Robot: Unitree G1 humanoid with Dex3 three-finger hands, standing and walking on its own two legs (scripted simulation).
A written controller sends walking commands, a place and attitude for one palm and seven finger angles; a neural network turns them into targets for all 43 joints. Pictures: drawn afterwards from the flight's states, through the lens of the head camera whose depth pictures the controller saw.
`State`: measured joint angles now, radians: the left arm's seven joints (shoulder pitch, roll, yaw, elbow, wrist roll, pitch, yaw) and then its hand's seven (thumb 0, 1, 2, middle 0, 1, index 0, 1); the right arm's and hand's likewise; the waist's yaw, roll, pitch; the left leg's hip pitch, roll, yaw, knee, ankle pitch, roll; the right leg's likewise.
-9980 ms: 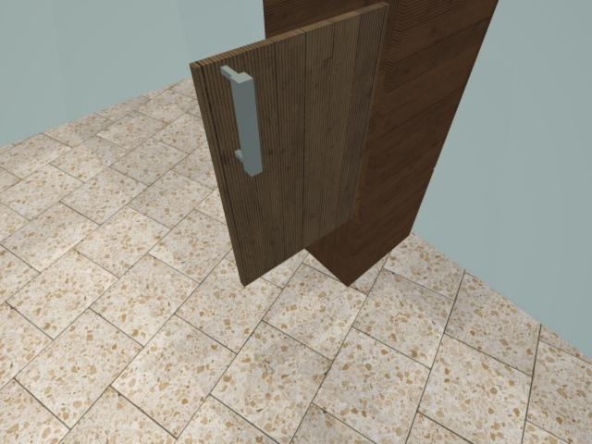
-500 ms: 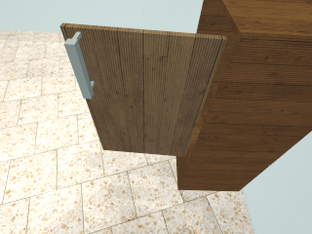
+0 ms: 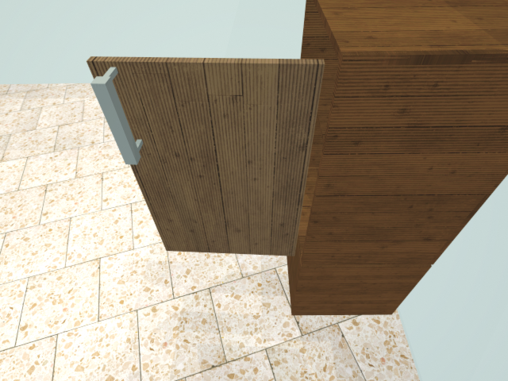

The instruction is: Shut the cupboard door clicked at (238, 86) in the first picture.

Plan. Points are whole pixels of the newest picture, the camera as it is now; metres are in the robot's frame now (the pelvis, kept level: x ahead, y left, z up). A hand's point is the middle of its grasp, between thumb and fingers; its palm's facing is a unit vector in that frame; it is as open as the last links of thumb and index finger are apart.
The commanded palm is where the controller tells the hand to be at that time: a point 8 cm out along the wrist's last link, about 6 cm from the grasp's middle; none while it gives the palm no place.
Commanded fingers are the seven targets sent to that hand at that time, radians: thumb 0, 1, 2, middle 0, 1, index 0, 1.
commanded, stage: come to a stop and stand still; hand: left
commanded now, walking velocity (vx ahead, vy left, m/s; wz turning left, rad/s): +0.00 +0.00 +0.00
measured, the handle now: (123, 118) +0.51 +0.26 +0.16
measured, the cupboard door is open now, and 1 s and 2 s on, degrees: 87 87 87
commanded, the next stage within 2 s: look again from close up in 0.16 s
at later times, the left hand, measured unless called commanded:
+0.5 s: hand out of the picture +0.02 +0.18 -0.17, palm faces -0.01 -0.98 -0.21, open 7.4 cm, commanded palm none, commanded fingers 0.00 0.90 0.90 -0.20 -0.30 -0.20 -0.30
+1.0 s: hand out of the picture +0.04 +0.20 -0.17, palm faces +0.01 -0.97 -0.24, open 7.4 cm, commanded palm none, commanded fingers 0.00 0.90 0.90 -0.20 -0.30 -0.20 -0.30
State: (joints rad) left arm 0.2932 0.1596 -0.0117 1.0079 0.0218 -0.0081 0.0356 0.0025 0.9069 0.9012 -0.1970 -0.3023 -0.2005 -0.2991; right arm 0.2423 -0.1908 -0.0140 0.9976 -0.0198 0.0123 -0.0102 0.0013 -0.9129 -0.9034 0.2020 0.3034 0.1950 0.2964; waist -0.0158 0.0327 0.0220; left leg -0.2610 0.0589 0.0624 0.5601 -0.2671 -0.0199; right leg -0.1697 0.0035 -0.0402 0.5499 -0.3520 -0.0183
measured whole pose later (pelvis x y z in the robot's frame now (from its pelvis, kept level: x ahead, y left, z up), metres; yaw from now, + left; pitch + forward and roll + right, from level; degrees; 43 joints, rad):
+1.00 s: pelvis +0.03 +0.01 +0.01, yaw -1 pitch +0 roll +1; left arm 0.27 0.21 0.01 1.08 0.02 -0.02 0.03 0.00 0.91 0.90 -0.20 -0.30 -0.20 -0.30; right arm 0.20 -0.19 0.01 1.11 -0.02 -0.01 -0.02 0.00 -0.91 -0.90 0.20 0.30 0.20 0.30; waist 0.02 -0.02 0.03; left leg -0.19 0.04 0.08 0.47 -0.27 -0.01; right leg -0.10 -0.02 -0.02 0.46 -0.35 -0.01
